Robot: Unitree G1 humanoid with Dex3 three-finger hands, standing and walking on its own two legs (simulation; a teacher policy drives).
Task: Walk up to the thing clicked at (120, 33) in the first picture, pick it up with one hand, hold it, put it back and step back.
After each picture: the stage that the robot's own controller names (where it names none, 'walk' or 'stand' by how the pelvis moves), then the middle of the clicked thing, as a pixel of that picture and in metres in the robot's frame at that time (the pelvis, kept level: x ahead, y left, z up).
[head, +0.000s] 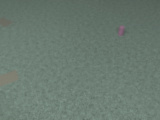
stand; (121, 30) +1.70 -0.47 -0.72
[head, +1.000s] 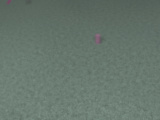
walk; (97, 39) +1.63 -0.02 -0.69
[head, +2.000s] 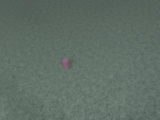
walk; (66, 64) +1.10 +0.29 -0.72
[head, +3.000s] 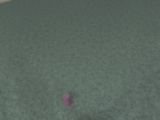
walk; (66, 99) +0.72 +0.25 -0.72
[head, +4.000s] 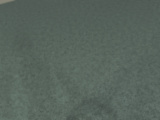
walk; out of the picture +0.46 +0.25 -0.71
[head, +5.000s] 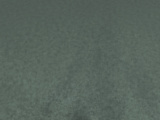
walk; out of the picture +0.43 +0.04 -0.71
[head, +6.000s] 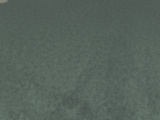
stand; out of the picture +0.37 +0.05 -0.70
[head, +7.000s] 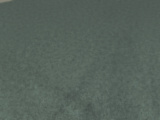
walk; out of the picture +0.34 +0.04 -0.72
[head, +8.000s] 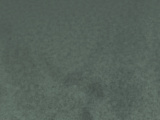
walk; out of the picture +0.25 +0.08 -0.68
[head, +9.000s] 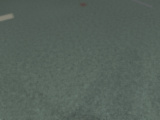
walk; out of the picture +0.40 +0.06 -0.71
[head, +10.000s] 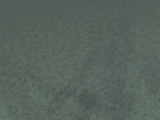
walk; out of the picture +0.38 +0.09 -0.68
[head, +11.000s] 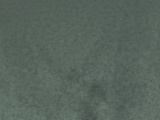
stand; out of the picture +0.34 +0.05 -0.70
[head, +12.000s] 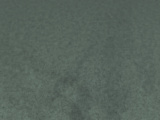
stand; out of the picture +0.34 +0.02 -0.70
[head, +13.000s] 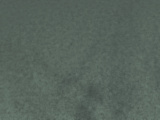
walk; out of the picture +0.33 +0.03 -0.69
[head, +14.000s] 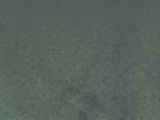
stand; out of the picture +0.33 +0.02 -0.70
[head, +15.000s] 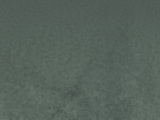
walk; out of the picture +0.32 +0.03 -0.70
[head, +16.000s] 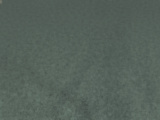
stand; out of the picture +0.28 +0.03 -0.73
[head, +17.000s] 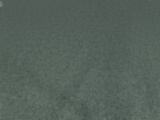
stand; out of the picture +0.28 +0.04 -0.73
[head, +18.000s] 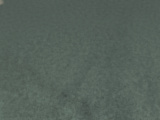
go down; out of the picture +0.27 +0.04 -0.72
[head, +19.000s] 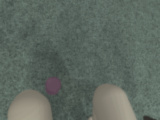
go down; (52, 86) +0.37 +0.08 -0.32
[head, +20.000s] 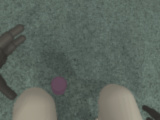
go down; (58, 86) +0.36 +0.09 -0.30
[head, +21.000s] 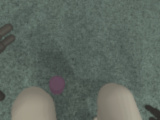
go down; (57, 85) +0.37 +0.10 -0.30
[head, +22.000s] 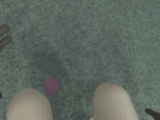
go down; (52, 87) +0.37 +0.10 -0.30
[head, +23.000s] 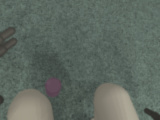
go down; (53, 87) +0.37 +0.10 -0.29
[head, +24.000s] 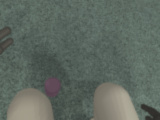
go down; (52, 87) +0.37 +0.10 -0.29
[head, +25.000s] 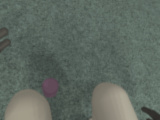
go down; (50, 88) +0.37 +0.10 -0.29
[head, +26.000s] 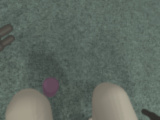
go down; (50, 87) +0.37 +0.10 -0.29
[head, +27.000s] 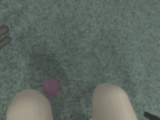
go down; (51, 88) +0.36 +0.10 -0.29
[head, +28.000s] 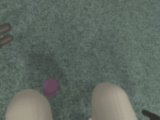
go down; (50, 87) +0.37 +0.10 -0.29
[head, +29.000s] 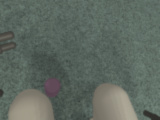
go down; (52, 88) +0.37 +0.10 -0.30
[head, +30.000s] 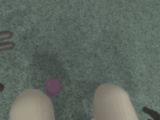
go down; (53, 88) +0.37 +0.10 -0.30
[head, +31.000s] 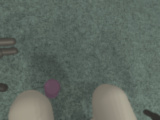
go down; (52, 89) +0.36 +0.10 -0.30
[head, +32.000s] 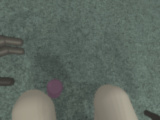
go down; (54, 89) +0.37 +0.09 -0.30
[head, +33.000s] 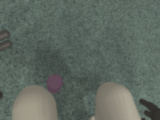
go down; (54, 84) +0.37 +0.09 -0.30
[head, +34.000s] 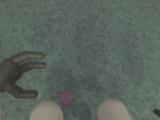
go down; (65, 99) +0.36 +0.07 -0.41
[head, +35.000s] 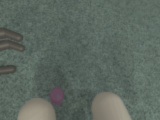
hold; (56, 96) +0.37 +0.08 -0.35
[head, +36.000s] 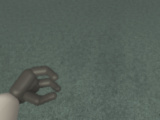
hold; out of the picture +0.28 +0.03 -0.66
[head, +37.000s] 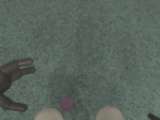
go down; (66, 104) +0.35 +0.06 -0.46
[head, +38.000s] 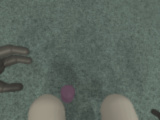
go down; (67, 94) +0.37 +0.07 -0.35
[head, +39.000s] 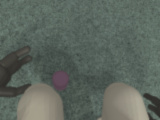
go down; (60, 81) +0.37 +0.10 -0.27
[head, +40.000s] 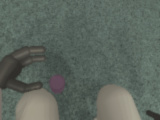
go down; (57, 84) +0.38 +0.10 -0.31
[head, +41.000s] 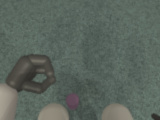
hold; (72, 101) +0.37 +0.07 -0.42
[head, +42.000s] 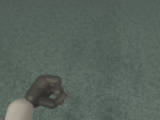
crouch; out of the picture +0.31 +0.04 -0.65
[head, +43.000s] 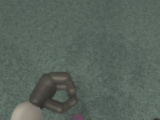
crouch; out of the picture +0.34 +0.05 -0.55
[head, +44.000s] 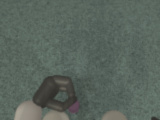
lower; (73, 106) +0.35 +0.06 -0.48
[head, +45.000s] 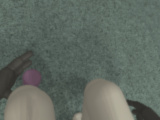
withdraw; (31, 80) +0.38 +0.13 -0.27
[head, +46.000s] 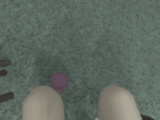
hold; (58, 83) +0.39 +0.10 -0.31
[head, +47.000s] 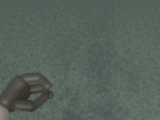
crouch; out of the picture +0.32 +0.04 -0.60
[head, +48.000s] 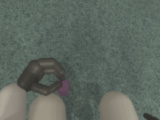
crouch; (63, 88) +0.39 +0.08 -0.35
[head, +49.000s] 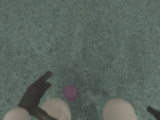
rise; (70, 93) +0.38 +0.09 -0.39
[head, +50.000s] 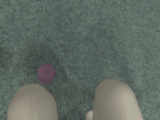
stand; (46, 74) +0.39 +0.11 -0.27
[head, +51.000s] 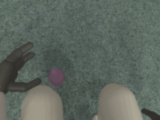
stand; (56, 78) +0.39 +0.10 -0.31
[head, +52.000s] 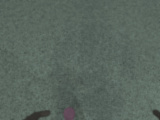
lower; (69, 114) +0.35 +0.06 -0.53
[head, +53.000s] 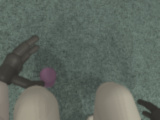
rise; (48, 78) +0.40 +0.11 -0.29
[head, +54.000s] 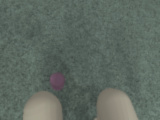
stand; (57, 82) +0.40 +0.10 -0.34
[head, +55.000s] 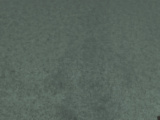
walk; out of the picture +0.33 +0.05 -0.61
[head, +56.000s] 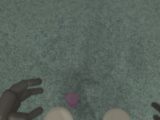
rise; (72, 100) +0.38 +0.08 -0.46
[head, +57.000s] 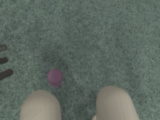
withdraw; (55, 78) +0.40 +0.10 -0.33
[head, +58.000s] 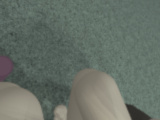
lower; out of the picture +0.39 +0.15 -0.23
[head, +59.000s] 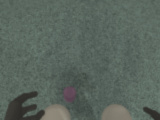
withdraw; (69, 94) +0.39 +0.08 -0.44
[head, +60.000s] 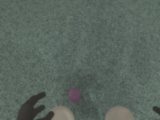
walk; (74, 96) +0.40 +0.08 -0.45
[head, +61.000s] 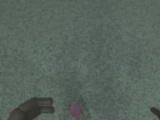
crouch; (75, 111) +0.37 +0.06 -0.53
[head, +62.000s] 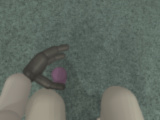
rise; (59, 77) +0.42 +0.10 -0.32
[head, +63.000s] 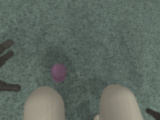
rise; (58, 73) +0.41 +0.09 -0.33
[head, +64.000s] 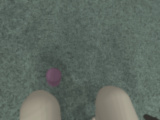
stand; (53, 77) +0.41 +0.10 -0.33
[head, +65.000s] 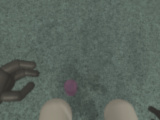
lower; (70, 88) +0.40 +0.08 -0.41
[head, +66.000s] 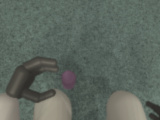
stand; (68, 80) +0.42 +0.09 -0.33
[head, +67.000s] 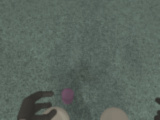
hold; (67, 96) +0.40 +0.08 -0.44
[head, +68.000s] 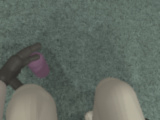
stand; (38, 65) +0.42 +0.14 -0.25
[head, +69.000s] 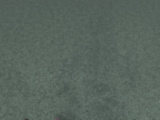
stand; out of the picture +0.39 +0.15 -0.63
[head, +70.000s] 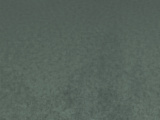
stand; out of the picture +0.37 +0.15 -0.69
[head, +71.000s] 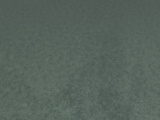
stand; out of the picture +0.35 +0.16 -0.69
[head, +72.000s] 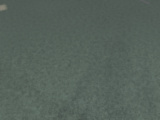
stand; out of the picture +0.35 +0.15 -0.74
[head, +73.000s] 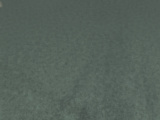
stand; out of the picture +0.31 +0.17 -0.75
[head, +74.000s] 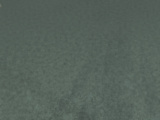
walk; out of the picture +0.30 +0.19 -0.75
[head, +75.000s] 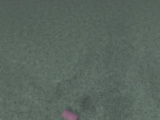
walk; (70, 116) +0.46 +0.17 -0.73
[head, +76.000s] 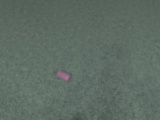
walk; (64, 76) +0.82 +0.16 -0.72
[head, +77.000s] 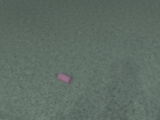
stand; (64, 78) +0.89 +0.20 -0.72
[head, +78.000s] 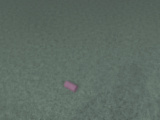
stand; (70, 86) +0.86 +0.18 -0.75
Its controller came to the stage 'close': no
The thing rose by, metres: 0.01
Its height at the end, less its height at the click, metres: -0.02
